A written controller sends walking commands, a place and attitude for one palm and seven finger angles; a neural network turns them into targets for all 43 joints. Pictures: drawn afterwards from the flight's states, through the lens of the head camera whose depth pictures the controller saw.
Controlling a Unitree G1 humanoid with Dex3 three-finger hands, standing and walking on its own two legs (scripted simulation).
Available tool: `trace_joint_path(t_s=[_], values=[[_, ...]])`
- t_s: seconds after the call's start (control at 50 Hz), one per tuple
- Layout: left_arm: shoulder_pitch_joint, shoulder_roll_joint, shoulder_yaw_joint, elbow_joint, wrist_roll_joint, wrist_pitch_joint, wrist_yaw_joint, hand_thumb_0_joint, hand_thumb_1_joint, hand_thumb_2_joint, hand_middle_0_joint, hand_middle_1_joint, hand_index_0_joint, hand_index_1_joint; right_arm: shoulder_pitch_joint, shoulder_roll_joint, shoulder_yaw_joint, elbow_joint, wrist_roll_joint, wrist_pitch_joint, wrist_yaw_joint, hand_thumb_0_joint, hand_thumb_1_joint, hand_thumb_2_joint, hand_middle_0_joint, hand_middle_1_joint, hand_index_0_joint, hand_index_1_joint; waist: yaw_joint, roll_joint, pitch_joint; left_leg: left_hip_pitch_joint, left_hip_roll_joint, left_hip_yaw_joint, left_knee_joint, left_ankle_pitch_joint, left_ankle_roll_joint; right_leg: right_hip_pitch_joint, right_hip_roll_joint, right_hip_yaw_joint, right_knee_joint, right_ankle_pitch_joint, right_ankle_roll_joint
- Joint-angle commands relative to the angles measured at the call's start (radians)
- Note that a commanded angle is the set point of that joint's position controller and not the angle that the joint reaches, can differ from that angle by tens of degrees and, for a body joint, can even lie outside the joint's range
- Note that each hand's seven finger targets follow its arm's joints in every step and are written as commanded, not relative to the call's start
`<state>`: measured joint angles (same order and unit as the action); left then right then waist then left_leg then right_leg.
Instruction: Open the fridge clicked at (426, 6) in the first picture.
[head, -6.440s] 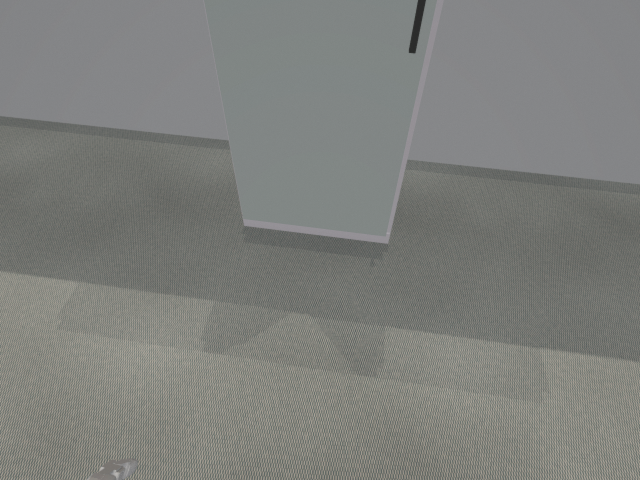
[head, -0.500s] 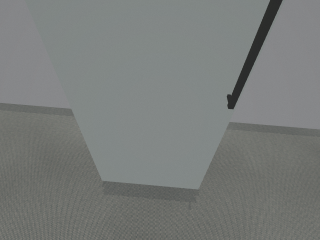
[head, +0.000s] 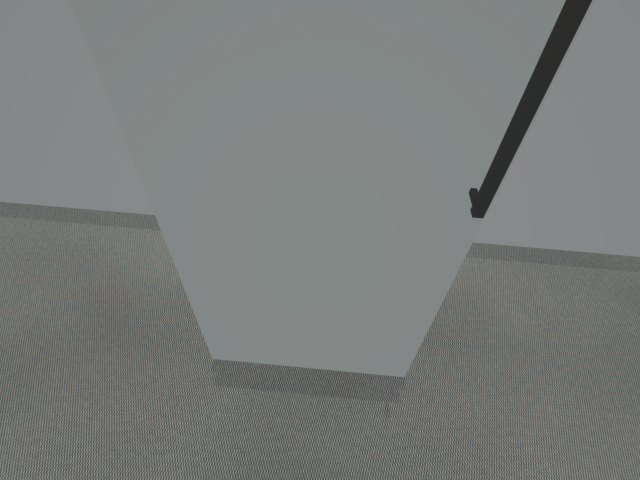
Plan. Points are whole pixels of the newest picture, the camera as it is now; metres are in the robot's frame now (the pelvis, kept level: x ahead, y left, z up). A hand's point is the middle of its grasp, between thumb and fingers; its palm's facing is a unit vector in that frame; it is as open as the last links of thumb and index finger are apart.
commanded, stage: look again from close up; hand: right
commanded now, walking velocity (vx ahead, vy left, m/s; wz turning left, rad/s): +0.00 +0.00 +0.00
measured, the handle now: (533, 78) +0.51 -0.21 +0.27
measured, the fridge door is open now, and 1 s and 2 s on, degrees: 0 0 0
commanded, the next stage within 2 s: raise the hand to about handle height in 0.42 s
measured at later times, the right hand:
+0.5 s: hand out of the picture -0.01 -0.15 -0.17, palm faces +0.04 +0.98 -0.18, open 7.3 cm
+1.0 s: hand out of the picture +0.14 -0.19 -0.02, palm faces +0.17 +0.98 -0.02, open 8.9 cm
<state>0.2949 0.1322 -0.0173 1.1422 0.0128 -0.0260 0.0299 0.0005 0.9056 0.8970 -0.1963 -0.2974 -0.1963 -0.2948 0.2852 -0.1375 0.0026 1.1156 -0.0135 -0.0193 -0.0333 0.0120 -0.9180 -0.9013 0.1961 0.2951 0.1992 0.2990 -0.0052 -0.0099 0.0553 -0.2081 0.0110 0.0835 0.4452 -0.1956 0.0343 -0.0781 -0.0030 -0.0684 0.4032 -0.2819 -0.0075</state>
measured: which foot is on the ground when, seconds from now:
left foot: down 0.00-1.00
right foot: down 0.00-1.00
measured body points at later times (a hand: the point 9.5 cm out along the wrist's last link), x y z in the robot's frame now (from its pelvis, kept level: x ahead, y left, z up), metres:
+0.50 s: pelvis +0.00 +0.01 +0.00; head +0.01 +0.02 +0.45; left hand -0.03 +0.22 -0.16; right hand -0.01 -0.21 -0.16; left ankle +0.03 +0.10 -0.74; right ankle -0.04 -0.11 -0.74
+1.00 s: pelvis -0.02 +0.00 -0.05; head +0.00 -0.02 +0.40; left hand +0.24 +0.23 -0.05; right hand +0.12 -0.24 -0.01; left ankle +0.03 +0.10 -0.74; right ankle -0.04 -0.11 -0.74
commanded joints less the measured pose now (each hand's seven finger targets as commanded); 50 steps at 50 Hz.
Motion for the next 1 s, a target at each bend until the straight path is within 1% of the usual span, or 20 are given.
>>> trace_joint_path(t_s=[0.0,0.32,0.48,0.5,0.52,0.54,0.56,0.58,0.6,0.62,0.64,0.68,0.7,0.72,0.74,0.76,0.84,0.92,0.94,0.98], values=[[0.082,0.083,0.016,-0.019,0.001,-0.005,0.004,0.000,0.900,0.900,-0.200,-0.300,-0.200,-0.300,0.058,-0.101,-0.016,-0.030,0.005,-0.015,-0.006,0.000,-0.900,-0.900,0.200,0.300,0.200,0.300,0.001,0.026,0.044,0.055,0.119,-0.143,-0.098,0.065,0.021,-0.140,-0.090,0.082,-0.092,0.070,-0.013],[0.106,0.073,0.018,-0.018,0.003,-0.001,0.004,0.000,0.900,0.900,-0.200,-0.300,-0.200,-0.300,0.064,-0.099,-0.021,-0.038,0.006,-0.014,-0.003,0.000,-0.900,-0.900,0.200,0.300,0.200,0.300,0.001,0.018,0.051,0.030,0.113,-0.157,-0.129,-0.026,0.024,-0.147,-0.086,0.077,-0.085,0.042,-0.011],[0.107,0.073,0.019,-0.021,0.001,-0.006,0.005,0.000,0.900,0.900,-0.200,-0.300,-0.200,-0.300,0.072,-0.099,-0.022,-0.037,0.005,-0.017,-0.004,0.000,-0.900,-0.900,0.200,0.300,0.200,0.300,-0.002,0.017,0.030,0.054,0.115,-0.148,-0.114,0.039,0.023,-0.144,-0.090,0.079,-0.079,0.073,-0.011],[-0.031,0.111,0.030,-0.084,-0.009,-0.017,-0.003,0.000,0.900,0.900,-0.200,-0.300,-0.200,-0.300,0.170,-0.128,-0.021,0.013,-0.004,-0.031,-0.043,0.000,-0.900,-0.900,0.200,0.300,0.200,0.300,-0.052,0.027,0.000,0.069,0.174,-0.190,-0.045,0.564,-0.021,-0.180,-0.098,0.015,0.130,0.076,0.016],[-0.036,0.311,0.037,-0.457,-0.052,-0.171,0.046,0.000,0.900,0.900,-0.200,-0.300,-0.200,-0.300,-0.616,-0.314,-0.068,-1.519,0.228,-0.255,-0.025,0.000,-0.877,-0.890,0.202,0.315,0.202,0.315,0.086,-0.193,-0.495,0.188,0.082,-0.161,0.007,0.281,-0.006,0.017,0.009,0.060,-0.016,0.167,-0.015],[-0.147,0.204,0.009,-0.413,-0.063,-0.246,0.079,0.000,0.900,0.900,-0.200,-0.300,-0.200,-0.300,-0.481,-0.387,-0.169,-1.476,0.179,-0.240,-0.101,0.000,-0.853,-0.880,0.203,0.330,0.203,0.330,0.034,-0.245,-0.399,0.141,0.025,-0.146,0.033,0.085,0.000,-0.009,0.000,0.008,-0.003,0.122,-0.011],[-0.112,0.165,0.023,-0.454,-0.057,-0.290,0.070,0.000,0.900,0.900,-0.200,-0.300,-0.200,-0.300,0.001,-0.070,0.005,-1.200,0.155,-0.099,-0.115,0.000,-0.830,-0.870,0.205,0.345,0.205,0.345,0.025,-0.191,-0.269,0.072,0.013,-0.060,0.043,-0.026,0.007,-0.140,-0.003,0.044,-0.038,0.063,-0.010],[-0.097,0.175,0.021,-0.411,-0.082,-0.308,0.071,0.000,0.900,0.900,-0.200,-0.300,-0.200,-0.300,0.077,0.045,0.059,-1.094,0.188,-0.049,-0.111,0.000,-0.807,-0.860,0.207,0.360,0.207,0.360,0.032,-0.043,-0.117,-0.027,0.012,-0.028,0.017,-0.069,-0.014,-0.200,-0.009,0.067,-0.018,0.000,-0.003],[-0.114,0.221,0.037,-0.468,-0.080,-0.329,0.074,0.000,0.900,0.900,-0.200,-0.300,-0.200,-0.300,-0.008,0.013,0.063,-1.216,0.214,-0.102,-0.094,0.000,-0.783,-0.850,0.208,0.375,0.208,0.375,0.053,0.058,-0.025,-0.104,0.020,-0.032,0.004,-0.157,-0.030,-0.240,-0.009,0.094,0.015,-0.056,-0.013],[-0.104,0.240,0.055,-0.484,-0.062,-0.348,0.070,0.000,0.900,0.900,-0.200,-0.300,-0.200,-0.300,-0.004,-0.029,0.027,-1.221,0.205,-0.162,-0.079,0.000,-0.760,-0.840,0.210,0.390,0.210,0.390,0.064,0.155,-0.029,-0.164,0.022,-0.042,-0.004,-0.254,-0.036,-0.275,0.004,0.086,0.071,-0.085,-0.018],[-0.104,0.235,0.066,-0.520,-0.050,-0.361,0.059,0.000,0.900,0.900,-0.200,-0.300,-0.200,-0.300,0.051,-0.019,0.008,-1.176,0.202,-0.215,-0.056,0.000,-0.737,-0.830,0.212,0.405,0.212,0.405,0.050,0.163,-0.022,-0.204,0.027,-0.047,0.014,-0.303,-0.032,-0.313,0.017,0.074,0.121,-0.088,-0.012],[-0.127,0.222,0.084,-0.582,-0.028,-0.366,0.026,0.000,0.900,0.900,-0.200,-0.300,-0.200,-0.300,0.287,0.040,-0.007,-1.059,0.220,-0.340,0.031,0.000,-0.690,-0.810,0.215,0.435,0.215,0.435,-0.015,0.303,-0.041,-0.235,0.027,-0.047,0.094,-0.374,-0.030,-0.454,0.020,0.060,0.206,-0.099,0.008],[-0.139,0.226,0.094,-0.610,-0.024,-0.355,0.005,0.000,0.900,0.900,-0.200,-0.300,-0.200,-0.300,0.367,0.046,-0.026,-1.026,0.242,-0.414,0.091,0.000,-0.667,-0.800,0.217,0.450,0.217,0.450,-0.027,0.338,-0.047,-0.238,0.027,-0.058,0.127,-0.367,-0.030,-0.514,0.024,0.055,0.250,-0.099,0.016],[-0.161,0.234,0.105,-0.645,-0.020,-0.337,-0.017,0.000,0.900,0.900,-0.200,-0.300,-0.200,-0.300,0.422,0.013,-0.076,-1.034,0.261,-0.490,0.153,0.000,-0.643,-0.790,0.218,0.465,0.218,0.465,-0.038,0.314,-0.061,-0.223,0.027,-0.068,0.157,-0.330,-0.024,-0.550,0.032,0.046,0.291,-0.094,0.024],[-0.169,0.248,0.120,-0.675,-0.020,-0.311,-0.044,0.000,0.900,0.900,-0.200,-0.300,-0.200,-0.300,0.482,-0.062,-0.161,-0.993,0.265,-0.547,0.222,0.000,-0.620,-0.780,0.220,0.480,0.220,0.480,-0.054,0.216,-0.078,-0.195,0.034,-0.093,0.191,-0.258,-0.005,-0.550,0.040,0.039,0.329,-0.068,0.031],[-0.202,0.246,0.121,-0.726,-0.026,-0.288,-0.052,0.000,0.900,0.900,-0.200,-0.300,-0.200,-0.300,0.503,-0.084,-0.178,-1.022,0.262,-0.561,0.260,0.000,-0.597,-0.770,0.222,0.495,0.222,0.495,-0.060,0.159,-0.107,-0.173,0.046,-0.104,0.208,-0.207,-0.001,-0.571,0.052,0.020,0.355,-0.057,0.021],[-0.220,0.227,0.104,-0.834,-0.040,-0.202,-0.027,0.000,0.900,0.900,-0.200,-0.300,-0.200,-0.300,0.357,-0.140,-0.206,-1.285,0.266,-0.440,0.239,0.000,-0.503,-0.730,0.228,0.555,0.228,0.555,-0.072,0.019,-0.169,-0.195,0.038,-0.121,0.246,-0.194,-0.001,-0.594,0.056,0.006,0.355,-0.055,-0.004],[-0.115,0.199,0.089,-0.842,-0.032,-0.197,-0.004,0.000,0.900,0.900,-0.200,-0.300,-0.200,-0.300,0.141,-0.155,-0.200,-1.545,0.234,-0.496,0.141,0.000,-0.410,-0.690,0.235,0.615,0.235,0.615,-0.009,-0.095,-0.271,-0.250,0.009,-0.083,0.312,-0.054,-0.004,-0.506,0.022,0.046,0.384,0.032,-0.011],[-0.092,0.208,0.080,-0.833,-0.023,-0.202,-0.003,0.000,0.900,0.900,-0.200,-0.300,-0.200,-0.300,0.047,-0.167,-0.175,-1.624,0.228,-0.532,0.136,0.000,-0.387,-0.680,0.237,0.630,0.237,0.630,0.028,-0.063,-0.287,-0.279,-0.003,-0.069,0.335,-0.041,-0.009,-0.495,0.014,0.066,0.401,0.035,-0.016],[-0.080,0.211,0.071,-0.805,-0.029,-0.223,0.001,0.000,0.900,0.900,-0.200,-0.300,-0.200,-0.300,0.045,-0.131,-0.113,-1.611,0.231,-0.569,0.163,0.000,-0.340,-0.660,0.240,0.660,0.240,0.660,0.060,-0.089,-0.293,-0.316,-0.005,-0.059,0.331,-0.034,-0.010,-0.458,0.006,0.080,0.420,0.038,-0.017]])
